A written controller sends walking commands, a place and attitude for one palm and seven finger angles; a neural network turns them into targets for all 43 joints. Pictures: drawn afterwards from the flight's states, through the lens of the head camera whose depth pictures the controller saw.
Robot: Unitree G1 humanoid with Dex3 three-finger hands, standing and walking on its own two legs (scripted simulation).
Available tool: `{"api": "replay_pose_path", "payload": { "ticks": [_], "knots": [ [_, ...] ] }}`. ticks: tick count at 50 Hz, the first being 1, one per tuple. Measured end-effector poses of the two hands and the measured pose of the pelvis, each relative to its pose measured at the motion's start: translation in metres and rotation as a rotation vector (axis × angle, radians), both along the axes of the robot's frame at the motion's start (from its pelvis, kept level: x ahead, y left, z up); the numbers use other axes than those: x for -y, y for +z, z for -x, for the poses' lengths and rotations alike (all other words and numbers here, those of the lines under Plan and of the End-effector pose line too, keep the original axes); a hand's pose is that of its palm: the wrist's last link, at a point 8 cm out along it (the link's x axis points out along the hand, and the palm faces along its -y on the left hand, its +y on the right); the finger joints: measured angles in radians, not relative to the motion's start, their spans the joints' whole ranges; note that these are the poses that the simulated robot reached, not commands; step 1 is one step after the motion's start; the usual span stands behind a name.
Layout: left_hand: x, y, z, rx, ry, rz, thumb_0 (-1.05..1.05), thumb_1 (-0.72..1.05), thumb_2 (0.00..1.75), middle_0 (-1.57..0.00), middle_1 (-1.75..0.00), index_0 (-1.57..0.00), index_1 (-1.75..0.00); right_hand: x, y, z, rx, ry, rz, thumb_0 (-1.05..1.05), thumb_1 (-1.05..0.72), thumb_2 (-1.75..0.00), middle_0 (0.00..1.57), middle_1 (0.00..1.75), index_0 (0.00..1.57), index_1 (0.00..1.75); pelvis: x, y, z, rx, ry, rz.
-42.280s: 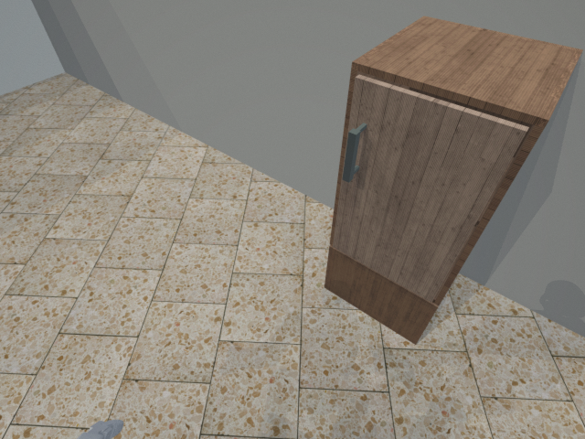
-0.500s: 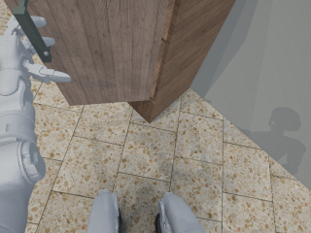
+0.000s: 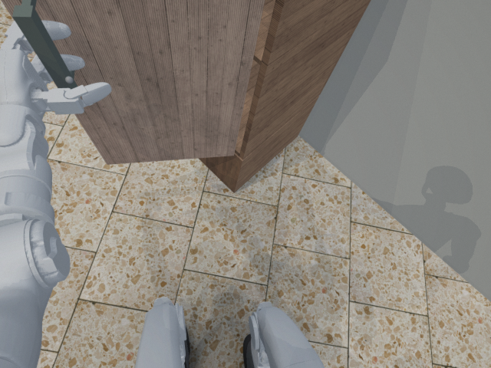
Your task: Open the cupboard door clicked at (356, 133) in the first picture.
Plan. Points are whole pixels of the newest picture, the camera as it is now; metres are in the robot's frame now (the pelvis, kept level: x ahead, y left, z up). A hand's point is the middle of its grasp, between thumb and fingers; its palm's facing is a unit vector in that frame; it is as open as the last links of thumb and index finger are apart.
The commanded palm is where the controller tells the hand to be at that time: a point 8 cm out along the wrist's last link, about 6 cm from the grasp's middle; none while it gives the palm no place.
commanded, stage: close the thumb around the handle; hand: left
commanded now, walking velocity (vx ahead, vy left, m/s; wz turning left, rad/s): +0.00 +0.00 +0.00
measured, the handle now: (51, 46) +0.59 +0.25 +0.08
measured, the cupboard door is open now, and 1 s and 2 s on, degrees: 53 73 100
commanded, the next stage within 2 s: pull the door open along its arc in 0.36 s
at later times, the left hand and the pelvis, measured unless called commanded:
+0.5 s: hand (69, 81) +0.53 +0.22 +0.07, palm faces +0.08 -1.00 -0.01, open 5.6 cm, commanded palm +0.51 +0.25 +0.07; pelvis +0.00 +0.00 +0.00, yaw +0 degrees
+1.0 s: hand (91, 140) +0.43 +0.18 +0.07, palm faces +0.11 -0.99 +0.04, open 5.9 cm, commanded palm +0.37 +0.23 +0.07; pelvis +0.02 +0.00 +0.03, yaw +1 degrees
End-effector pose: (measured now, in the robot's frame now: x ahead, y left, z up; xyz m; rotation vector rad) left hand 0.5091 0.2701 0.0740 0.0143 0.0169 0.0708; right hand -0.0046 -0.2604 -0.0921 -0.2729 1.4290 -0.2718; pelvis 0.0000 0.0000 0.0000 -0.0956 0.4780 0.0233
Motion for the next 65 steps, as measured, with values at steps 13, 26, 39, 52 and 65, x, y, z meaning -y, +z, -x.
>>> {"api": "replay_pose_path", "payload": {
  "ticks": [13,26,39,52,65],
  "knots": [
    [-0.002,-0.002,-0.001,0.000,-0.001,0.002,0.00,0.67,0.80,-0.38,-1.33,-0.37,-1.32,-0.004,-0.001,-0.003,0.004,-0.003,-0.006,0.00,-0.91,-0.90,0.20,0.30,0.20,0.30,-0.002,0.000,-0.003,-0.002,-0.002,0.000],
    [0.000,-0.002,0.001,-0.001,0.006,0.006,0.01,0.75,0.81,-0.36,-1.35,-0.35,-1.34,-0.006,0.001,-0.006,0.005,-0.005,-0.012,0.00,-0.91,-0.90,0.20,0.30,0.20,0.30,-0.003,0.003,-0.005,0.003,-0.003,-0.002],
    [0.005,-0.002,0.028,0.007,-0.015,-0.002,0.00,0.74,0.76,-0.36,-1.34,-0.35,-1.35,-0.006,0.005,-0.018,0.043,-0.023,-0.042,0.00,-0.91,-0.90,0.20,0.30,0.20,0.30,-0.003,0.013,-0.011,0.028,-0.016,-0.022],
    [0.053,-0.004,0.119,0.022,0.115,0.084,0.01,0.71,0.75,-0.32,-1.33,-0.35,-1.29,-0.010,0.020,-0.106,0.282,0.083,-0.109,0.00,-0.91,-0.90,0.20,0.30,0.20,0.30,0.000,0.032,-0.023,0.104,-0.009,-0.051],
    [0.141,0.000,0.204,0.014,0.321,0.034,0.02,0.65,0.69,-0.35,-1.29,-0.35,-1.30,-0.029,0.033,-0.191,0.506,0.245,-0.216,0.01,-0.91,-0.90,0.20,0.30,0.20,0.30,0.025,0.034,-0.022,0.177,0.008,-0.097]
  ]
}}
